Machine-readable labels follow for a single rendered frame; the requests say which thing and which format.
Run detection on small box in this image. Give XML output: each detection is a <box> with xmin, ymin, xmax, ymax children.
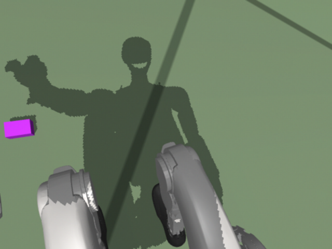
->
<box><xmin>4</xmin><ymin>119</ymin><xmax>35</xmax><ymax>139</ymax></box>

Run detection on left robot foot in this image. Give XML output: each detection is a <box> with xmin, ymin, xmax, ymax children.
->
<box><xmin>97</xmin><ymin>205</ymin><xmax>108</xmax><ymax>249</ymax></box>

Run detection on right robot hand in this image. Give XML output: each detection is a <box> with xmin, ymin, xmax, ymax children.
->
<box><xmin>232</xmin><ymin>225</ymin><xmax>266</xmax><ymax>249</ymax></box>

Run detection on right robot foot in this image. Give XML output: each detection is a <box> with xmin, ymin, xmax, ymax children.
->
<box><xmin>152</xmin><ymin>183</ymin><xmax>186</xmax><ymax>247</ymax></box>

